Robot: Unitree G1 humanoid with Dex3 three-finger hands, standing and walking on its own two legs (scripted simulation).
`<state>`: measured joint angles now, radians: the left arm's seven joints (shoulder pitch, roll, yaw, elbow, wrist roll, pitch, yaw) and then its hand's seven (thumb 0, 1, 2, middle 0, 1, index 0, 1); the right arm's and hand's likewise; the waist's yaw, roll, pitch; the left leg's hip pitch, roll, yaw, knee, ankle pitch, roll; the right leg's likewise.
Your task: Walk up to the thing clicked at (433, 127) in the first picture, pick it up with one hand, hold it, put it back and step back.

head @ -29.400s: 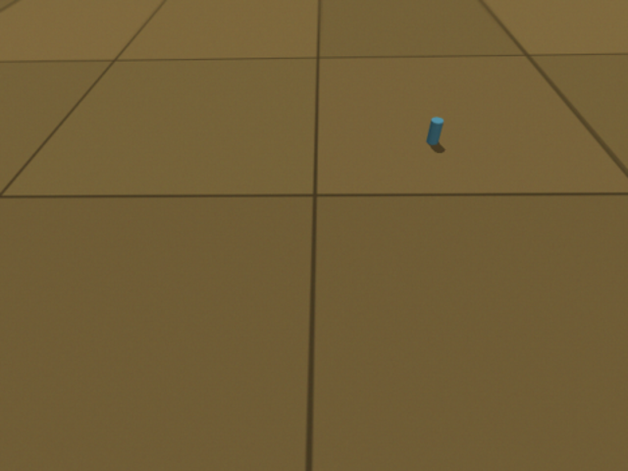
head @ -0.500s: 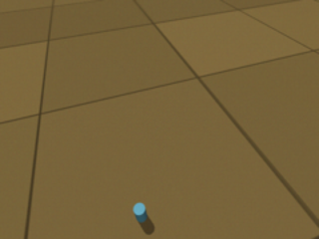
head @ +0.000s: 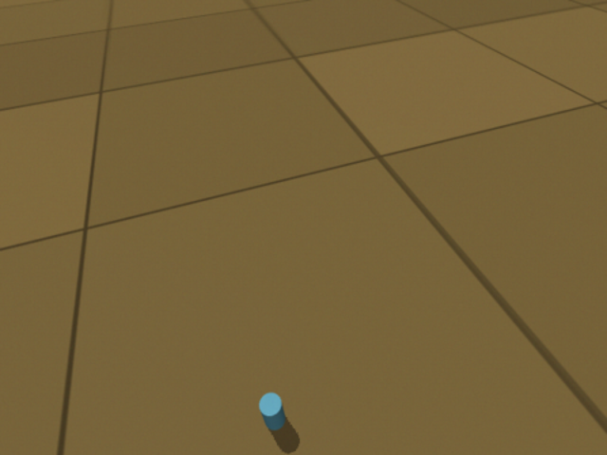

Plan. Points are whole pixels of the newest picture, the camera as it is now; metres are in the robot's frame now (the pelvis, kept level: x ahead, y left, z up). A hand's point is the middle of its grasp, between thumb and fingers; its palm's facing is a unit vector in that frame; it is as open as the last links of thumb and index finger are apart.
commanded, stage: stand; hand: left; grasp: from the side
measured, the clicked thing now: (272, 411) +0.42 +0.17 -0.71
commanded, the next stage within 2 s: step back in 1.26 s
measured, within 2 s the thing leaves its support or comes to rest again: neither
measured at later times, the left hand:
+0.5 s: hand out of the picture +0.07 +0.24 -0.16, palm faces -0.02 -0.94 -0.35, open 7.4 cm
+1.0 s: hand out of the picture +0.09 +0.24 -0.15, palm faces -0.03 -0.94 -0.34, open 7.4 cm
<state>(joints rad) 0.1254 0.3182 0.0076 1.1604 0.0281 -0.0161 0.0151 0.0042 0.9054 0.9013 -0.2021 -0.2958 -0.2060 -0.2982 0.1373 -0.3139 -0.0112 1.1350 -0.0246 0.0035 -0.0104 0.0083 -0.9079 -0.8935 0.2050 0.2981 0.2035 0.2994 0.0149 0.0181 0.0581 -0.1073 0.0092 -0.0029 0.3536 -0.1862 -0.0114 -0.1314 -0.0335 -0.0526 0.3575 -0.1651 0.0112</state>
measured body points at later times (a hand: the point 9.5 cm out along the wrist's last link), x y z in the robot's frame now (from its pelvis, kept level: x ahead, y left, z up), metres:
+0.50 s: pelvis +0.01 +0.00 +0.00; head +0.01 -0.01 +0.45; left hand +0.07 +0.29 -0.13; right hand +0.07 -0.30 -0.14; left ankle +0.01 +0.13 -0.75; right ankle +0.02 -0.12 -0.75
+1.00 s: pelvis +0.02 -0.01 +0.00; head +0.03 -0.01 +0.45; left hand +0.10 +0.29 -0.13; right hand +0.08 -0.30 -0.14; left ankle +0.01 +0.13 -0.75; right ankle +0.02 -0.12 -0.75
